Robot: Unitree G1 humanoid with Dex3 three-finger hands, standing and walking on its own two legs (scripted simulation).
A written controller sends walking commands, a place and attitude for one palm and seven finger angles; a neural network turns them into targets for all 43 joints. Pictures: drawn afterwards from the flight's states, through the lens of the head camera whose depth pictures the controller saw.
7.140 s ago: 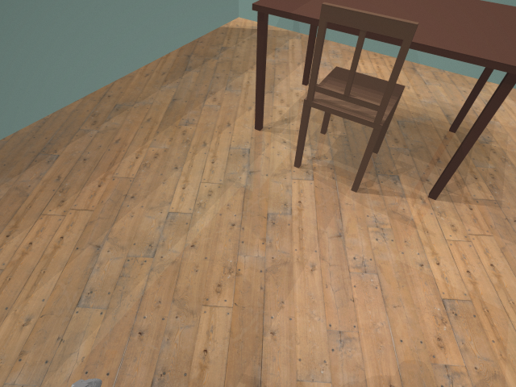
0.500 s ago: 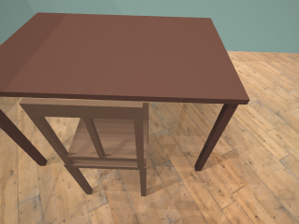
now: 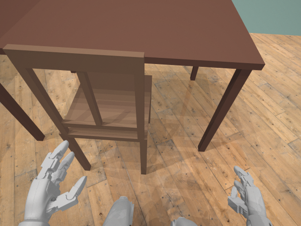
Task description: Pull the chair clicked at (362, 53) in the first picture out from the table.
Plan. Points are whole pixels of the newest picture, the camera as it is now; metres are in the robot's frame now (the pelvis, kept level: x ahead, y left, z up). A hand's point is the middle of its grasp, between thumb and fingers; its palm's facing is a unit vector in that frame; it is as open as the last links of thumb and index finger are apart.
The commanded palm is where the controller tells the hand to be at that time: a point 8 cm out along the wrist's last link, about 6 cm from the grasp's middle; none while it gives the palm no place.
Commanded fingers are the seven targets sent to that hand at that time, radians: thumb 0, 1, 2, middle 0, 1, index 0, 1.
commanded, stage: raise the hand toward the chair's back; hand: left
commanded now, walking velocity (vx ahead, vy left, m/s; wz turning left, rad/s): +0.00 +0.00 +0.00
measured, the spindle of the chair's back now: (91, 100) +0.49 +0.25 +0.00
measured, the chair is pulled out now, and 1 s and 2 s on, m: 0.00 0.00 0.00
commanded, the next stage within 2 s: aim the fingers beside a spindle in 1.58 s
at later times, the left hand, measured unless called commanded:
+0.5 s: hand (68, 167) +0.23 +0.22 +0.05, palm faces +0.01 -1.00 -0.04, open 14.4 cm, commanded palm +0.21 +0.27 +0.06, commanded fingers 0.00 -0.31 0.38 -0.08 -0.11 -0.08 -0.11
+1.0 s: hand (59, 158) +0.25 +0.24 +0.07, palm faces +0.03 -1.00 -0.05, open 16.9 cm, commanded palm +0.23 +0.30 +0.07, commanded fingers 0.00 -0.50 0.30 -0.06 -0.08 -0.06 -0.08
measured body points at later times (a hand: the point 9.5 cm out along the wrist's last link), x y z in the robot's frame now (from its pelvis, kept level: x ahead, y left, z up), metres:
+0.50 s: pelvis +0.00 +0.03 +0.01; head +0.07 +0.04 +0.46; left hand +0.23 +0.27 +0.06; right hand +0.16 -0.22 -0.08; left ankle +0.09 +0.14 -0.63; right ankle -0.01 -0.09 -0.63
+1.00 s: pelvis +0.01 +0.04 +0.02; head +0.07 +0.06 +0.47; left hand +0.24 +0.30 +0.07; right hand +0.19 -0.19 -0.06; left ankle +0.09 +0.14 -0.63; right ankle -0.01 -0.09 -0.63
